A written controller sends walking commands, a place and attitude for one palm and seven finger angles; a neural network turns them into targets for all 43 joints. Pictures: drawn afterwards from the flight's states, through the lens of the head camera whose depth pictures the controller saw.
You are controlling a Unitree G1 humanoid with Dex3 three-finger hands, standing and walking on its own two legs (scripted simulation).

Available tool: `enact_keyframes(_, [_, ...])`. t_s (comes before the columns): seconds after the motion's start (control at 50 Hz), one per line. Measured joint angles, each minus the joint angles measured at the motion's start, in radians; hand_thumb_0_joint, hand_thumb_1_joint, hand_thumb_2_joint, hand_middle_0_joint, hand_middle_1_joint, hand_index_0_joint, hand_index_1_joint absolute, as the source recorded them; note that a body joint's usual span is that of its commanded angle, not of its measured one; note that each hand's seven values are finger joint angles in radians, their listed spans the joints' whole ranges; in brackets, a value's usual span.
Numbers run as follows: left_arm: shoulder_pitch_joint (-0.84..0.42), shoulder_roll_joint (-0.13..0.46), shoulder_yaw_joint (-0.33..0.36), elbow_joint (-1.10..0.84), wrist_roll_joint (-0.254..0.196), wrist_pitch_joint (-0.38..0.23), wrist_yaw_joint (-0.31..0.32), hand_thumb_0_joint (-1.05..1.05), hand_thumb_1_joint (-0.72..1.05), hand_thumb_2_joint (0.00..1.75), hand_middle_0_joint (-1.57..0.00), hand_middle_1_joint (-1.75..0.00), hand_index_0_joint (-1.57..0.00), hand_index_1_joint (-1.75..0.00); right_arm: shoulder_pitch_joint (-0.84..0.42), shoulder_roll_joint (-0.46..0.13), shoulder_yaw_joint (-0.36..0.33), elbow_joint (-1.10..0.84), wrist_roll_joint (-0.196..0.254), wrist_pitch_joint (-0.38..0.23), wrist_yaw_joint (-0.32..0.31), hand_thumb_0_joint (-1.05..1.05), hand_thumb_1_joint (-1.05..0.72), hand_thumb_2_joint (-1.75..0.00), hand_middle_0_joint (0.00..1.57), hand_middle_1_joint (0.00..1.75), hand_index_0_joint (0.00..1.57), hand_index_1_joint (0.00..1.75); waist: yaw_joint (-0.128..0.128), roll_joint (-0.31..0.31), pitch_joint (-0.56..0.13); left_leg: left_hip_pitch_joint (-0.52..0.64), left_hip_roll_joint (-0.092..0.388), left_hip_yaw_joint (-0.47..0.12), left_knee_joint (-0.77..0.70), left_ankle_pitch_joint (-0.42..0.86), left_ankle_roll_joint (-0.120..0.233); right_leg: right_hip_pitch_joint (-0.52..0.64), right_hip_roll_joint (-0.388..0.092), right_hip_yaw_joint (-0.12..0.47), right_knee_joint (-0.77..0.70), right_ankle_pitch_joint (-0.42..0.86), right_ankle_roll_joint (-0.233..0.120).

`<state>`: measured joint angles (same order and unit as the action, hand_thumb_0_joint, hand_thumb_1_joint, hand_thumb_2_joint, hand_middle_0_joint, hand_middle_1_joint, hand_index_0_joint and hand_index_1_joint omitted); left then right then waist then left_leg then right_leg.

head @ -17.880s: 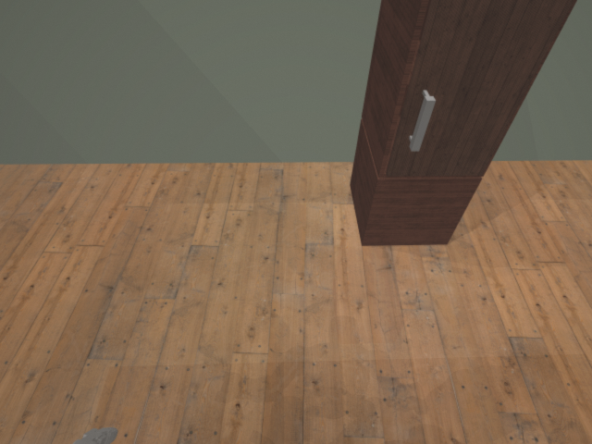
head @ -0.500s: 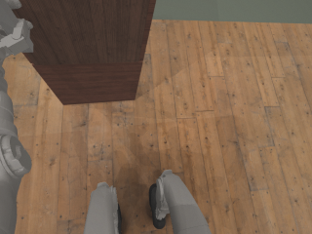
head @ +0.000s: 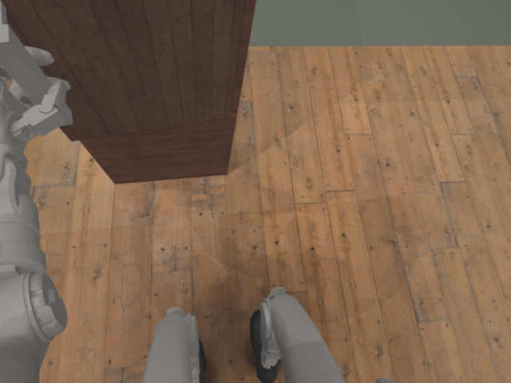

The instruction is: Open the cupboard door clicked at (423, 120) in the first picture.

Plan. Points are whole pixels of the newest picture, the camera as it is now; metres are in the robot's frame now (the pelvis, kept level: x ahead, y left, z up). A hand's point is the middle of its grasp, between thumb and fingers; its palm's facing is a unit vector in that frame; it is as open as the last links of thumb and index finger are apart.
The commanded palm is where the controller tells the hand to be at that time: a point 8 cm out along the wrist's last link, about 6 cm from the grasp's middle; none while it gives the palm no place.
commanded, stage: pull the door open along its arc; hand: left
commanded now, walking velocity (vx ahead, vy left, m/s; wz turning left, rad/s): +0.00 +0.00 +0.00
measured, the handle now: (35, 71) +0.56 +0.26 +0.03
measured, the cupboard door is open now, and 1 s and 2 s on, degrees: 7 57 60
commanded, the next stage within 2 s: open thumb and fingers to let go in 0.62 s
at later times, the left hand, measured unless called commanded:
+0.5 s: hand (146, 198) +0.37 +0.11 +0.03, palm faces +0.44 -0.90 +0.00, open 6.5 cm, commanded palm +0.29 +0.14 +0.02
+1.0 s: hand (203, 223) +0.34 +0.05 +0.02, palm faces +0.45 -0.89 -0.05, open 7.7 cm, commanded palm +0.28 +0.10 +0.02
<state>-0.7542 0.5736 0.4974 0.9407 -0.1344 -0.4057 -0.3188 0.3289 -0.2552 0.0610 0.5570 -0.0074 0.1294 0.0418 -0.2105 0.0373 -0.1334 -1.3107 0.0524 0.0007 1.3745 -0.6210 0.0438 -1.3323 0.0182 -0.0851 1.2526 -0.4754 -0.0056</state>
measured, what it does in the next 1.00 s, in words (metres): shifts its weight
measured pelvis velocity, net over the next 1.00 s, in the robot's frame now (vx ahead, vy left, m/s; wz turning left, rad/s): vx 0.01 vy -0.06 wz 0.11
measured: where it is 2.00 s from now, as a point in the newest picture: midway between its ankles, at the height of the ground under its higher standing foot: (231, 373)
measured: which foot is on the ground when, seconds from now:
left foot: down 0.00-1.00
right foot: down 0.00-1.00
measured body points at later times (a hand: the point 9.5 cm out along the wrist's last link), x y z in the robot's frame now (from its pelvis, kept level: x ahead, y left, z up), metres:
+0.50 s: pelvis +0.02 -0.01 +0.02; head +0.14 +0.01 +0.45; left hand +0.34 +0.16 +0.03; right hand +0.19 -0.22 -0.10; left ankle +0.00 +0.09 -0.60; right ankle +0.05 -0.12 -0.60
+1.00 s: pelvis +0.01 -0.06 +0.01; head +0.12 -0.06 +0.45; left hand +0.31 +0.09 +0.03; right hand +0.20 -0.26 -0.11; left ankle +0.00 +0.09 -0.60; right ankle +0.05 -0.12 -0.60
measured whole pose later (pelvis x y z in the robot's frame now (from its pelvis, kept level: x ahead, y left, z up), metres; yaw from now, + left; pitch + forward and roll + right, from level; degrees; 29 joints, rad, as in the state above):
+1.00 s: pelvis +0.01 -0.06 +0.01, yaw +6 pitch +24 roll +2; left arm -0.11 -0.10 -0.12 0.46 0.13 -0.50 0.61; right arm 0.13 -0.16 -0.02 0.62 -0.08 -0.05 0.02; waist -0.03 0.01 -0.19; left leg -1.11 0.01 -0.03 1.28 -0.59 -0.04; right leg -1.17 -0.03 -0.11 1.29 -0.54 -0.09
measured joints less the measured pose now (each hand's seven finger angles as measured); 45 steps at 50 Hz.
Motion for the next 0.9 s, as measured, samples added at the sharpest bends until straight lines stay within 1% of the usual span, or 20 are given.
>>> enact_keyframes(0.1, [0.164,-0.097,-0.068,-0.139,-0.042,-0.013,0.009,0.00,0.67,0.71,-0.30,-1.31,-0.32,-1.34,-0.015,0.005,-0.019,-0.011,0.016,-0.017,0.006,0.00,-0.91,-0.90,0.20,0.30,0.20,0.30,0.031,-0.005,-0.017,0.067,-0.007,0.010,-0.051,0.006,0.001,0.061,-0.004,0.011,-0.038,-0.001,0.003])
enact_keyframes(0.12, [0.196,-0.121,-0.085,-0.166,-0.050,-0.016,0.016,0.00,0.66,0.70,-0.30,-1.31,-0.32,-1.34,-0.020,0.006,-0.024,-0.012,0.018,-0.022,0.006,0.00,-0.91,-0.90,0.20,0.30,0.20,0.30,0.038,-0.006,-0.022,0.080,-0.009,0.012,-0.059,0.007,0.001,0.073,-0.006,0.012,-0.044,-0.002,0.004])
enact_keyframes(0.14, [0.229,-0.151,-0.102,-0.201,-0.056,-0.017,0.039,0.00,0.66,0.70,-0.30,-1.31,-0.32,-1.34,-0.025,0.007,-0.029,-0.016,0.018,-0.028,0.006,0.00,-0.91,-0.90,0.20,0.30,0.20,0.30,0.046,-0.005,-0.026,0.091,-0.011,0.012,-0.066,0.007,0.001,0.084,-0.007,0.013,-0.050,-0.003,0.005])
enact_keyframes(0.16, [0.264,-0.188,-0.124,-0.237,-0.061,-0.020,0.084,0.00,0.66,0.71,-0.30,-1.31,-0.33,-1.34,-0.030,0.007,-0.037,-0.021,0.016,-0.035,0.007,0.00,-0.91,-0.90,0.20,0.30,0.20,0.30,0.054,-0.002,-0.032,0.100,-0.013,0.012,-0.073,0.007,0.001,0.093,-0.009,0.013,-0.055,-0.004,0.005])
enact_keyframes(0.2, [0.329,-0.271,-0.172,-0.308,-0.061,-0.034,0.204,0.00,0.66,0.72,-0.29,-1.31,-0.33,-1.31,-0.046,0.009,-0.050,-0.026,0.010,-0.049,0.014,0.00,-0.91,-0.90,0.20,0.30,0.20,0.30,0.071,0.000,-0.041,0.120,-0.017,0.016,-0.085,0.007,0.000,0.111,-0.013,0.018,-0.061,-0.007,0.008])
enact_keyframes(0.26, [0.407,-0.397,-0.241,-0.388,-0.034,-0.066,0.397,0.01,0.65,0.74,-0.28,-1.31,-0.34,-1.29,-0.078,0.016,-0.063,-0.031,-0.005,-0.063,0.027,0.00,-0.91,-0.90,0.20,0.30,0.20,0.30,0.097,-0.006,-0.049,0.149,-0.024,0.026,-0.096,0.004,0.001,0.133,-0.018,0.027,-0.060,-0.015,0.009])
enact_keyframes(0.3, [0.442,-0.471,-0.287,-0.419,0.008,-0.089,0.522,0.01,0.64,0.76,-0.27,-1.32,-0.34,-1.28,-0.099,0.023,-0.068,-0.035,-0.019,-0.066,0.035,0.00,-0.91,-0.90,0.20,0.30,0.20,0.30,0.113,-0.009,-0.053,0.162,-0.028,0.028,-0.096,0.001,0.000,0.142,-0.023,0.030,-0.052,-0.022,0.009])
enact_keyframes(0.36, [0.476,-0.558,-0.354,-0.438,0.092,-0.116,0.696,0.01,0.64,0.77,-0.28,-1.32,-0.34,-1.28,-0.132,0.038,-0.071,-0.035,-0.042,-0.064,0.045,0.00,-0.91,-0.90,0.20,0.30,0.20,0.30,0.135,-0.014,-0.059,0.171,-0.035,0.029,-0.088,-0.004,-0.002,0.147,-0.030,0.031,-0.033,-0.035,0.005])
enact_keyframes(0.4, [0.496,-0.595,-0.396,-0.443,0.146,-0.124,0.778,0.01,0.64,0.78,-0.28,-1.32,-0.33,-1.28,-0.150,0.051,-0.072,-0.032,-0.053,-0.062,0.049,0.00,-0.91,-0.90,0.20,0.30,0.20,0.30,0.148,-0.018,-0.063,0.175,-0.038,0.027,-0.083,-0.006,-0.006,0.149,-0.034,0.029,-0.021,-0.042,0.001])
enact_keyframes(0.42, [0.509,-0.607,-0.418,-0.447,0.169,-0.125,0.806,0.01,0.65,0.78,-0.28,-1.31,-0.32,-1.29,-0.157,0.057,-0.072,-0.029,-0.057,-0.061,0.050,0.00,-0.91,-0.90,0.20,0.30,0.20,0.30,0.154,-0.020,-0.063,0.178,-0.040,0.026,-0.081,-0.006,-0.008,0.151,-0.035,0.028,-0.016,-0.045,-0.001])
enact_keyframes(0.48, [0.559,-0.625,-0.487,-0.469,0.218,-0.121,0.844,0.01,0.65,0.77,-0.28,-1.31,-0.31,-1.30,-0.173,0.077,-0.071,-0.020,-0.063,-0.062,0.047,0.00,-0.91,-0.90,0.20,0.30,0.20,0.30,0.169,-0.022,-0.065,0.192,-0.041,0.021,-0.085,-0.005,-0.015,0.164,-0.036,0.024,-0.013,-0.050,-0.009])
enact_keyframes(0.56, [0.639,-0.655,-0.573,-0.507,0.238,-0.111,0.861,0.01,0.64,0.73,-0.27,-1.31,-0.32,-1.31,-0.177,0.096,-0.066,-0.009,-0.061,-0.076,0.036,0.00,-0.91,-0.90,0.20,0.30,0.20,0.30,0.180,-0.022,-0.063,0.221,-0.042,0.014,-0.102,0.001,-0.026,0.191,-0.037,0.017,-0.021,-0.052,-0.019])
enact_keyframes(0.64, [0.723,-0.699,-0.649,-0.549,0.264,-0.093,0.880,0.02,0.63,0.70,-0.26,-1.30,-0.34,-1.32,-0.173,0.107,-0.062,0.003,-0.066,-0.106,0.027,0.00,-0.91,-0.90,0.20,0.30,0.20,0.30,0.184,-0.022,-0.071,0.242,-0.041,0.009,-0.119,0.005,-0.036,0.209,-0.036,0.012,-0.027,-0.056,-0.030])
enact_keyframes(0.7, [0.752,-0.688,-0.708,-0.551,0.292,-0.103,0.913,0.02,0.63,0.70,-0.26,-1.30,-0.33,-1.32,-0.182,0.113,-0.058,0.017,-0.074,-0.134,0.018,0.00,-0.91,-0.90,0.20,0.30,0.20,0.30,0.180,-0.025,-0.076,0.245,-0.041,0.003,-0.119,0.005,-0.046,0.209,-0.037,0.006,-0.018,-0.063,-0.040])
enact_keyframes(0.74, [0.741,-0.686,-0.718,-0.536,0.304,-0.114,0.941,0.01,0.64,0.71,-0.26,-1.30,-0.31,-1.31,-0.193,0.113,-0.058,0.032,-0.079,-0.152,0.011,0.00,-0.91,-0.90,0.20,0.30,0.20,0.30,0.179,-0.027,-0.075,0.237,-0.043,-0.005,-0.110,0.005,-0.054,0.203,-0.039,-0.001,-0.005,-0.069,-0.048])
enact_keyframes(0.78, [0.709,-0.691,-0.701,-0.506,0.323,-0.117,0.956,0.00,0.64,0.73,-0.27,-1.30,-0.31,-1.31,-0.206,0.109,-0.060,0.047,-0.085,-0.164,0.003,0.00,-0.91,-0.90,0.20,0.30,0.20,0.30,0.181,-0.028,-0.074,0.222,-0.044,-0.013,-0.096,0.005,-0.061,0.189,-0.041,-0.010,0.011,-0.073,-0.055])
enact_keyframes(0.8, [0.691,-0.694,-0.689,-0.491,0.325,-0.114,0.958,0.00,0.64,0.74,-0.28,-1.30,-0.31,-1.31,-0.211,0.107,-0.063,0.053,-0.086,-0.167,0.000,0.00,-0.91,-0.90,0.20,0.30,0.20,0.30,0.183,-0.028,-0.075,0.215,-0.044,-0.016,-0.090,0.006,-0.065,0.182,-0.042,-0.013,0.019,-0.075,-0.059])
enact_keyframes(0.9, [0.647,-0.693,-0.641,-0.480,0.298,-0.102,0.949,0.00,0.58,0.75,-0.34,-1.31,-0.34,-1.31,-0.221,0.100,-0.074,0.062,-0.084,-0.176,-0.014,0.01,-0.91,-0.90,0.20,0.30,0.20,0.30,0.186,-0.028,-0.067,0.200,-0.045,-0.024,-0.078,0.014,-0.080,0.163,-0.044,-0.020,0.042,-0.075,-0.073])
